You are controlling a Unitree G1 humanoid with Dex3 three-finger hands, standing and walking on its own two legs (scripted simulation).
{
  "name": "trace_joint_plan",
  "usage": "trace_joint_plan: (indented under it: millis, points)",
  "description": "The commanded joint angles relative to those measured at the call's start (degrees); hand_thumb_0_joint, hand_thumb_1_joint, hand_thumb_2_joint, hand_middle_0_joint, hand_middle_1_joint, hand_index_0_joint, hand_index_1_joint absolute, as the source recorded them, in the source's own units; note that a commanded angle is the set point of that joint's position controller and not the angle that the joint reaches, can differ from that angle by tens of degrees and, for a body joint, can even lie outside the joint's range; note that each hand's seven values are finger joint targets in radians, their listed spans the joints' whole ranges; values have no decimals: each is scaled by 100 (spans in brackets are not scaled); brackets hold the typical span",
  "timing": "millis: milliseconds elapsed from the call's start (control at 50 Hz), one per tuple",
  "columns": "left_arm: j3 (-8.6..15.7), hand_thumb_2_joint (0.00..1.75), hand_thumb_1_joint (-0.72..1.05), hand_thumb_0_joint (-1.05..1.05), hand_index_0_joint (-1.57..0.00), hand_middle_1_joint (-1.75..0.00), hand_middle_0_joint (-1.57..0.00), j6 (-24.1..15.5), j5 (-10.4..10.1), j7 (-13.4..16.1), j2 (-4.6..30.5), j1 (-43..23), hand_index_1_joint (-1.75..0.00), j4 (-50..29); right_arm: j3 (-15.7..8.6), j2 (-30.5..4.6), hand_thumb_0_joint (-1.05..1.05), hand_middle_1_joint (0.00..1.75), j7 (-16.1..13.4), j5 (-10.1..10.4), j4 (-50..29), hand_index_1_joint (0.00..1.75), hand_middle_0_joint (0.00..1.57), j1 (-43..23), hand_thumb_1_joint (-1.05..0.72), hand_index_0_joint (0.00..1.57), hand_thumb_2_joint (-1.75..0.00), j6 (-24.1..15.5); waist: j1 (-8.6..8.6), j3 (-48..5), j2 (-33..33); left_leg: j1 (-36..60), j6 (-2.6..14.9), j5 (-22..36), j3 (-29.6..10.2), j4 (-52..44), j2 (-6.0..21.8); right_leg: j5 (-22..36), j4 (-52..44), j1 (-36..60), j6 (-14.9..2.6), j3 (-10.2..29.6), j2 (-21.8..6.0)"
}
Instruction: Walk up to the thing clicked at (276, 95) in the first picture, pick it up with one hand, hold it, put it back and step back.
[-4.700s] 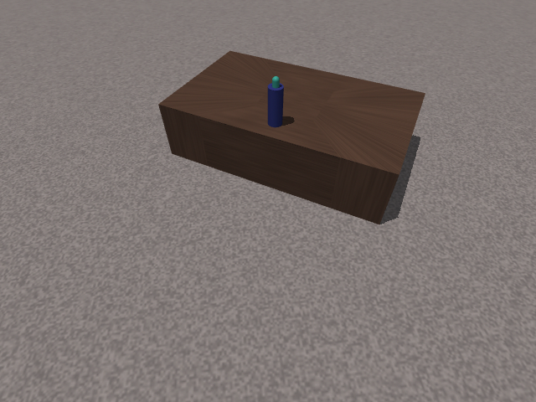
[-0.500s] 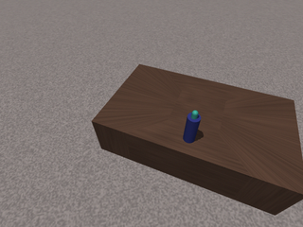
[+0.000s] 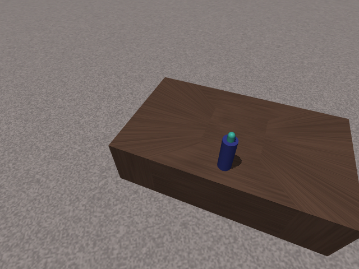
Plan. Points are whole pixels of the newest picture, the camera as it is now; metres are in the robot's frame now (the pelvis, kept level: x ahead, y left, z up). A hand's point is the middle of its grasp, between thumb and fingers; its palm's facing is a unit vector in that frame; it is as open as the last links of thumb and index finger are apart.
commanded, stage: walk up
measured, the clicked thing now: (227, 150) +0.71 -0.22 -0.33
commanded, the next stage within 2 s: stand in 0.02 s
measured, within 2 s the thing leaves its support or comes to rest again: neither
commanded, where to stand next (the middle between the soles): +0.06 -0.03 m, yaw +2 degrees
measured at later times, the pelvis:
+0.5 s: pelvis +0.00 +0.00 +0.00, yaw +1 degrees
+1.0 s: pelvis +0.00 -0.01 +0.00, yaw +2 degrees
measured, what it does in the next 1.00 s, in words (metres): stands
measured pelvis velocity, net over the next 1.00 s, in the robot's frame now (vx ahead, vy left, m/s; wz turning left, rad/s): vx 0.00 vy -0.01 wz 0.03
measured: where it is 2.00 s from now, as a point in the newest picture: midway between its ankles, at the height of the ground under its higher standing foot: outside the picture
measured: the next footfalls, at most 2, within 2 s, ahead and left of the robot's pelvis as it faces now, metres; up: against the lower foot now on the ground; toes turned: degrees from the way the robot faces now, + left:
none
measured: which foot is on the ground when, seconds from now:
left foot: down 0.00-1.00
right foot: down 0.00-1.00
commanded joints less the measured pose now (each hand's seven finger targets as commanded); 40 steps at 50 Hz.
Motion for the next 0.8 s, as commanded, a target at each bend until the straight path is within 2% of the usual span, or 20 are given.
trace_joint_plan:
  millis: [0,100,220,340,400,520,620,660,720,780]
  points:
    - [171,90,90,0,-20,-30,-20,-175,16,86,1301,-343,-30,-377,-201,-1177,0,30,-60,4,-353,30,20,-365,-90,20,-90,-79,-21,-372,-58,69,139,848,-646,-284,709,1003,-308,58,-150,513,-665]
    - [143,90,90,0,-20,-30,-20,-207,-2,111,1290,-295,-30,-389,-195,-1212,0,30,-50,-3,-330,30,20,-303,-90,20,-90,-57,-36,-603,19,191,144,1038,-612,-253,693,1299,-297,236,-148,513,-722]
    - [132,90,90,0,-20,-30,-20,-177,-12,107,1309,-302,-30,-381,-172,-1196,0,30,-45,-4,-307,30,20,-329,-90,20,-90,-50,-4,-434,58,42,111,742,-659,-367,673,833,-354,178,-163,493,-700]
    - [114,90,90,0,-20,-30,-20,-190,-6,95,1282,-257,-30,-383,-152,-1208,0,30,-37,5,-326,30,20,-339,-90,20,-90,-81,23,-450,50,159,113,1005,-691,-352,683,1027,-344,128,-139,453,-692]
    - [118,90,90,0,-20,-30,-20,-188,-19,102,1310,-285,-30,-381,-145,-1198,0,30,-41,-3,-308,30,20,-248,-90,20,-90,-66,-3,-401,-47,94,109,829,-692,-363,676,840,-381,109,-145,469,-705]
    - [100,90,90,0,-20,-30,-20,-194,-7,108,1314,-252,-30,-365,-148,-1206,0,30,-31,0,-321,30,20,-277,-90,20,-90,-49,-10,-367,-36,55,132,710,-700,-322,659,858,-423,101,-137,473,-717]
    - [102,90,90,0,-20,-30,-20,-199,-4,106,1328,-205,-30,-380,-155,-1216,0,30,-30,-9,-334,30,20,-246,-90,20,-90,-65,0,-508,28,130,132,892,-705,-302,687,973,-373,163,-164,461,-735]
    - [106,90,90,0,-20,-30,-20,-202,-5,103,1365,-200,-30,-374,-135,-1165,0,30,-31,-7,-317,30,20,-211,-90,20,-90,-60,1,-413,-102,114,114,845,-712,-335,664,940,-385,93,-153,460,-717]
    - [97,90,90,0,-20,-30,-20,-190,-12,98,1317,-155,-30,-364,-130,-1204,0,30,-38,-4,-318,30,20,-217,-90,20,-90,-57,13,-347,55,86,129,751,-683,-324,653,869,-422,50,-152,474,-724]
    - [87,90,90,0,-20,-30,-20,-201,0,105,1332,-147,-30,-372,-134,-1178,0,30,-33,4,-328,30,20,-236,-90,20,-90,-54,23,-390,-66,103,120,871,-732,-319,674,922,-384,70,-140,423,-696]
